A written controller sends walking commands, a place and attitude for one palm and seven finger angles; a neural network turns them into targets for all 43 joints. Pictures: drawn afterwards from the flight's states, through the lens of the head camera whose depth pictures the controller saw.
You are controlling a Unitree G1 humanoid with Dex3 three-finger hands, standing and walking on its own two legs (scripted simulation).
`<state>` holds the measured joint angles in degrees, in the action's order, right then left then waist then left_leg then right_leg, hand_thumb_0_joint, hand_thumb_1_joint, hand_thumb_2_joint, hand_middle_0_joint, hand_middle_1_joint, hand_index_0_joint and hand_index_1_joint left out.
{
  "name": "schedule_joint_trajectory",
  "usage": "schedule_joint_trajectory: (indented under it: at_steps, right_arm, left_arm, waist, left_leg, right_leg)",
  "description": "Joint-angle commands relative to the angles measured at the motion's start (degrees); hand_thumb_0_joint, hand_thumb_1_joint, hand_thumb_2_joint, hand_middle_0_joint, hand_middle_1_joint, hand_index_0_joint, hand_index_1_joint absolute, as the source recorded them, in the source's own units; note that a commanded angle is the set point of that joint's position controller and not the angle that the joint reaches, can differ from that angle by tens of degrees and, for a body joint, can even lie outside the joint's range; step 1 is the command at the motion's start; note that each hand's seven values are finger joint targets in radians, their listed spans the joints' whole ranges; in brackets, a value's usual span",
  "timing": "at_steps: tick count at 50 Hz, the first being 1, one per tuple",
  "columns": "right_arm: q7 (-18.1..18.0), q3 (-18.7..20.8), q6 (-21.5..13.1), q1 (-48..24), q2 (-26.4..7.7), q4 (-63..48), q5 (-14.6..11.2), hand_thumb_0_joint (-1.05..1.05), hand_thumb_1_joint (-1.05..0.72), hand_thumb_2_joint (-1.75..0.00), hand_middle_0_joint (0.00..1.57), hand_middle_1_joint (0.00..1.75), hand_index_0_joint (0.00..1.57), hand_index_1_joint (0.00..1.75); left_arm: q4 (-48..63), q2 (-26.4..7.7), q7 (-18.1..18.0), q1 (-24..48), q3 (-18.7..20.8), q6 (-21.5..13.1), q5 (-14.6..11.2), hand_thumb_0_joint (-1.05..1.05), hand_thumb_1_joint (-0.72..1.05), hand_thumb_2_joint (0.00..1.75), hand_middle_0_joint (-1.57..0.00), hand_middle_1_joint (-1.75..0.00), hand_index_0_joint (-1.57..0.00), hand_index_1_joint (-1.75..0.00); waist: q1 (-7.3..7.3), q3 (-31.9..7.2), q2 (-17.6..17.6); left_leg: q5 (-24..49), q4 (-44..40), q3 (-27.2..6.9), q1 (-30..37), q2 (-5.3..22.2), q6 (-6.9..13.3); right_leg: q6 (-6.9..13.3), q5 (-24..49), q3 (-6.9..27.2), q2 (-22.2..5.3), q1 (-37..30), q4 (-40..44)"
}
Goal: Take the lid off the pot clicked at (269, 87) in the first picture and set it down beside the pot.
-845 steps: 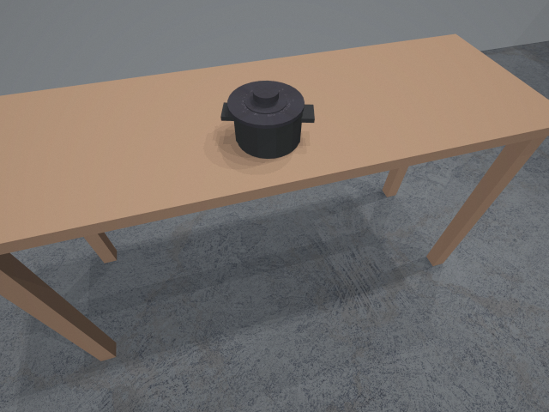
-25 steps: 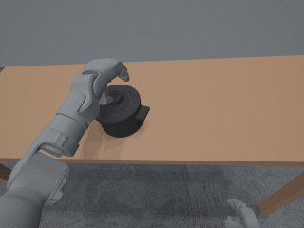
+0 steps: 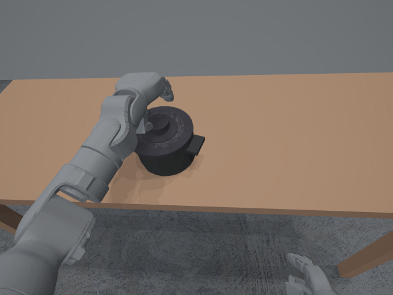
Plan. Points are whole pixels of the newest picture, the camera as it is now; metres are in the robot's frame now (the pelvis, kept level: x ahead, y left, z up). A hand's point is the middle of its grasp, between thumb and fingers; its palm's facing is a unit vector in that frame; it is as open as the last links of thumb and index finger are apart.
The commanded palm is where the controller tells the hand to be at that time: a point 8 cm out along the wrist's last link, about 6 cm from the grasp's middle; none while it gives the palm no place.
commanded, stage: lower the open fingers around the knob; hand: left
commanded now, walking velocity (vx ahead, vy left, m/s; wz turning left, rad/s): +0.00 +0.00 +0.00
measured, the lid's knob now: (158, 123) +0.47 +0.11 +0.09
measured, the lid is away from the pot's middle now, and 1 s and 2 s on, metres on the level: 0.01 0.00 0.01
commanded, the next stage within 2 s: close the fingers and squeeze the knob in 1.02 s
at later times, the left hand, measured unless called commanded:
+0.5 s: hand (152, 124) +0.43 +0.11 +0.12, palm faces -0.28 -0.06 -0.96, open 10.3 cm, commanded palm +0.41 +0.11 +0.19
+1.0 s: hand (155, 129) +0.43 +0.10 +0.11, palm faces -0.31 -0.04 -0.95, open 10.3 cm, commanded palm +0.41 +0.10 +0.17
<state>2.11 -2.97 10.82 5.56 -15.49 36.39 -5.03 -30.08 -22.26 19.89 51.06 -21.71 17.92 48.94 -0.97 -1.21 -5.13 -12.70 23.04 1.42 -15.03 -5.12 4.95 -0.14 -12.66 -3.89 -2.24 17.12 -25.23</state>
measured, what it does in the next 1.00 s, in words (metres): stands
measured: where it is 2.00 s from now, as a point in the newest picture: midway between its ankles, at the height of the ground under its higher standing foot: outside the picture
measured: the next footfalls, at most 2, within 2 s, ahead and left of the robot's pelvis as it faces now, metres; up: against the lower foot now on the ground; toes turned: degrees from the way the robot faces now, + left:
none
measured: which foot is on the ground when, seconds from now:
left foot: down 0.00-1.00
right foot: down 0.00-1.00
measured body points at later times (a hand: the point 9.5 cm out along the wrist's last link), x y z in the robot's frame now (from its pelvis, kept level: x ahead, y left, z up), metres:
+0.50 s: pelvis +0.00 +0.00 +0.00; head +0.03 -0.04 +0.45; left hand +0.44 +0.11 +0.17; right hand +0.17 -0.23 -0.13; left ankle -0.01 +0.06 -0.74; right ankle +0.00 -0.12 -0.74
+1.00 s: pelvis +0.00 -0.01 +0.00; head +0.02 -0.05 +0.45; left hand +0.44 +0.10 +0.16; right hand +0.15 -0.25 -0.13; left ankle -0.01 +0.06 -0.74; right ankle +0.00 -0.12 -0.74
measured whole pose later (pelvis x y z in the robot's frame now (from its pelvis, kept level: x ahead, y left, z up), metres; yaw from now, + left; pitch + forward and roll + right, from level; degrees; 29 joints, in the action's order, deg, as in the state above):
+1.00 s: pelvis +0.00 -0.01 +0.00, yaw +0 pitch +4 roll +0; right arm 1.6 -2.5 11.6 7.2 -16.3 37.4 -5.1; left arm -36.2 -20.2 17.3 48.0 -21.5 16.6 48.6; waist -1.5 -1.7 -5.1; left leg -13.4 24.7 1.4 -15.4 -4.0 4.0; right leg 0.9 -13.0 -3.9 -1.1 17.4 -26.3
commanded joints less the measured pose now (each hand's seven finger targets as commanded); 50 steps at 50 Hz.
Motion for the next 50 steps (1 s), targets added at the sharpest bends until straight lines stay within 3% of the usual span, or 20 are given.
schedule_joint_trajectory:
  at_steps: [1,5,9,11,15,16,18,20,23,25,26,29,32,35,36,39,41,44,48,50]
  right_arm:
    - [0.3,2.4,-2.5,-5.3,-5.8,-7.5,0.2,0.00,-0.90,-0.90,0.20,0.30,0.20,0.30]
    - [0.2,2.1,-1.5,-5.5,-6.8,-6.3,-0.5,0.00,-0.90,-0.90,0.20,0.30,0.20,0.30]
    - [0.9,2.4,-1.4,-7.3,-5.8,-8.3,-0.3,0.00,-0.90,-0.90,0.20,0.30,0.20,0.30]
    - [1.1,2.6,-1.4,-6.4,-5.9,-8.3,-0.1,0.00,-0.90,-0.90,0.20,0.30,0.20,0.30]
    - [0.6,2.5,-2.1,-5.6,-6.4,-7.2,0.1,0.00,-0.90,-0.90,0.20,0.30,0.20,0.30]
    - [0.4,2.1,-2.3,-5.2,-5.7,-6.9,0.1,0.00,-0.90,-0.90,0.20,0.30,0.20,0.30]
    - [0.4,2.0,-2.1,-5.5,-5.4,-6.4,-0.3,0.00,-0.90,-0.90,0.20,0.30,0.20,0.30]
    - [0.5,2.2,-1.6,-5.9,-6.0,-6.7,-0.5,0.00,-0.90,-0.90,0.20,0.30,0.20,0.30]
    - [0.6,2.2,-1.5,-6.8,-5.8,-7.8,-0.3,0.00,-0.90,-0.90,0.20,0.30,0.20,0.30]
    - [0.6,2.5,-1.5,-7.2,-5.8,-8.0,-0.1,0.00,-0.90,-0.90,0.20,0.30,0.20,0.30]
    - [0.6,2.6,-1.7,-6.3,-5.6,-7.6,0.1,0.00,-0.90,-0.90,0.20,0.30,0.20,0.30]
    - [-0.3,1.8,-2.0,-5.2,-5.8,-6.2,-0.4,0.00,-0.90,-0.90,0.20,0.30,0.20,0.30]
    - [-0.3,2.1,-1.7,-5.7,-5.7,-6.4,-0.5,0.00,-0.90,-0.90,0.20,0.30,0.20,0.30]
    - [-0.2,2.6,-2.0,-5.8,-6.1,-7.6,-0.1,0.00,-0.90,-0.90,0.20,0.30,0.20,0.30]
    - [-0.3,2.4,-1.9,-5.3,-6.0,-7.3,0.1,0.00,-0.90,-0.90,0.20,0.30,0.20,0.30]
    - [-0.5,2.2,-1.6,-4.4,-5.9,-6.4,-0.4,0.00,-0.90,-0.90,0.20,0.30,0.20,0.30]
    - [-0.6,2.5,-1.3,-4.8,-6.1,-6.5,-0.4,0.00,-0.90,-0.90,0.20,0.30,0.20,0.30]
    - [-0.6,2.4,-1.5,-4.8,-5.9,-6.4,-0.5,0.00,-0.90,-0.90,0.20,0.30,0.20,0.30]
    - [-0.5,2.5,-1.5,-5.0,-6.1,-7.2,-0.3,0.00,-0.90,-0.90,0.20,0.30,0.20,0.30]
    - [-0.1,2.8,-1.4,-5.3,-5.9,-7.8,-0.3,0.00,-0.90,-0.90,0.20,0.30,0.20,0.30]
  left_arm:
    - [15.0,-12.9,-3.2,32.7,9.3,-0.6,1.4,0.00,-0.34,1.48,-0.82,-0.08,-0.82,-0.08]
    - [2.2,-7.8,-3.4,23.6,7.8,1.3,-1.2,0.00,-0.34,1.48,-0.82,-0.08,-0.82,-0.08]
    - [11.1,-3.9,-2.4,26.3,3.3,1.1,-0.1,0.00,-0.34,1.48,-0.82,-0.08,-0.82,-0.08]
    - [15.2,-7.3,-2.6,29.6,5.2,0.8,0.7,0.00,-0.34,1.48,-0.82,-0.08,-0.82,-0.08]
    - [12.0,-12.9,-4.0,29.6,10.4,0.9,0.8,0.00,-0.34,1.48,-0.82,-0.08,-0.82,-0.08]
    - [12.3,-12.3,-4.3,31.1,9.6,0.9,1.3,0.00,-0.34,1.48,-0.82,-0.08,-0.82,-0.08]
    - [4.7,-5.7,-4.1,24.9,5.4,1.5,0.3,0.00,-0.34,1.48,-0.82,-0.08,-0.82,-0.08]
    - [3.0,-3.9,-4.3,21.3,5.0,1.4,-0.8,0.00,-0.34,1.48,-0.82,-0.08,-0.82,-0.08]
    - [8.3,-5.4,-3.8,24.1,4.9,0.8,0.2,0.00,-0.34,1.48,-0.82,-0.08,-0.82,-0.08]
    - [11.4,-4.8,-3.6,27.5,3.5,0.5,0.2,0.00,-0.34,1.48,-0.82,-0.08,-0.82,-0.08]
    - [14.6,-8.4,-3.9,31.1,5.8,0.4,1.2,0.00,-0.34,1.48,-0.82,-0.08,-0.82,-0.08]
    - [4.3,-9.6,-4.4,27.1,7.3,0.8,1.0,0.00,-0.34,1.48,-0.82,-0.08,-0.82,-0.08]
    - [2.9,-3.3,-3.9,24.9,3.0,0.8,-0.3,0.00,-0.34,1.48,-0.82,-0.08,-0.82,-0.08]
    - [5.3,-4.8,-3.5,21.9,4.8,-0.6,-0.8,0.00,-0.34,1.48,-0.82,-0.08,-0.82,-0.08]
    - [7.3,-7.7,-3.6,24.2,6.4,-1.2,-0.1,0.00,-0.34,1.48,-0.82,-0.08,-0.82,-0.08]
    - [0.7,-5.4,-3.6,21.7,4.7,-1.3,0.1,0.00,-0.34,1.48,-0.82,-0.08,-0.82,-0.08]
    - [3.6,-6.8,-4.0,24.9,5.6,-1.6,-0.1,0.00,-0.34,1.48,-0.82,-0.08,-0.82,-0.08]
    - [0.7,-4.3,-4.1,22.8,3.7,-1.3,-0.1,0.00,-0.34,1.48,-0.82,-0.08,-0.82,-0.08]
    - [4.4,-7.7,-4.3,22.9,6.6,-2.0,0.0,0.00,-0.34,1.48,-0.82,-0.08,-0.82,-0.08]
    - [5.7,-4.4,-4.1,21.2,4.4,-2.2,-0.8,0.00,-0.34,1.48,-0.82,-0.08,-0.82,-0.08]
  waist:
    - [-0.20,-29.2,5.3]
    - [-0.50,-17.7,10.5]
    - [-0.53,-23.4,6.2]
    - [-0.58,-27.5,4.6]
    - [-0.22,-26.4,6.6]
    - [0.07,-27.2,7.0]
    - [-0.41,-20.8,9.6]
    - [-0.45,-19.0,9.5]
    - [-0.20,-23.0,7.2]
    - [-1.27,-24.3,5.3]
    - [-0.82,-27.2,4.6]
    - [-0.93,-21.5,8.0]
    - [-1.35,-19.7,9.0]
    - [-1.07,-22.4,8.2]
    - [-0.73,-24.6,7.4]
    - [-1.44,-19.0,9.7]
    - [-1.37,-20.0,9.0]
    - [-1.48,-19.1,7.3]
    - [-0.75,-23.1,8.2]
    - [-1.30,-23.0,8.1]
  left_leg:
    - [29.4,1.0,-7.3,15.4,3.7,-3.7]
    - [19.2,-0.6,-5.2,7.3,3.4,-3.2]
    - [23.5,0.4,-5.8,12.2,3.5,-3.3]
    - [27.3,1.0,-7.0,14.8,3.8,-3.8]
    - [25.4,1.3,-6.9,12.9,3.4,-3.6]
    - [25.3,0.4,-6.4,12.3,3.2,-3.6]
    - [21.4,0.1,-5.6,9.0,3.3,-3.3]
    - [18.6,-0.1,-5.1,7.7,3.2,-3.0]
    - [18.8,0.1,-5.0,9.3,2.9,-2.6]
    - [20.4,1.1,-5.7,10.8,2.9,-2.5]
    - [20.9,0.9,-5.9,12.2,2.8,-2.5]
    - [17.1,0.2,-4.9,7.9,2.6,-2.3]
    - [14.8,-0.2,-4.4,6.8,2.5,-2.0]
    - [16.8,0.9,-4.6,8.0,2.4,-1.6]
    - [17.0,0.7,-4.5,8.4,2.3,-1.6]
    - [13.8,0.4,-3.9,5.6,2.4,-1.7]
    - [12.7,0.0,-4.1,5.8,2.4,-1.5]
    - [12.4,0.2,-3.8,6.0,2.1,-1.5]
    - [15.6,0.7,-4.1,6.6,2.2,-1.4]
    - [17.2,1.2,-4.4,7.6,2.3,-1.3]
  right_leg:
    - [3.3,19.9,1.7,2.0,-8.6,-0.5]
    - [3.4,16.6,0.6,1.9,-5.8,0.2]
    - [3.3,17.2,1.0,1.7,-6.2,-0.4]
    - [3.3,17.9,1.3,1.9,-6.9,-0.7]
    - [3.6,19.0,1.3,2.5,-8.5,-0.8]
    - [3.4,19.9,1.6,2.4,-10.0,-1.0]
    - [3.3,18.0,0.9,2.3,-7.1,-0.5]
    - [3.4,16.4,0.9,2.1,-6.3,-0.1]
    - [3.4,17.5,1.7,1.8,-8.4,-0.5]
    - [3.5,18.0,1.7,1.9,-7.8,-0.5]
    - [3.4,18.7,2.2,2.0,-9.3,-0.6]
    - [3.3,18.0,1.9,2.3,-8.7,-0.3]
    - [3.1,16.8,1.7,1.9,-7.4,0.0]
    - [3.3,18.5,2.2,1.8,-9.0,-0.1]
    - [3.1,19.2,2.7,1.7,-10.6,-0.3]
    - [2.9,17.1,2.1,1.9,-7.9,0.3]
    - [3.0,16.1,2.4,1.8,-8.3,0.4]
    - [3.1,15.5,2.3,1.9,-7.1,0.4]
    - [3.1,19.3,2.9,1.7,-10.7,-0.3]
    - [3.2,20.0,2.6,1.7,-9.7,-0.1]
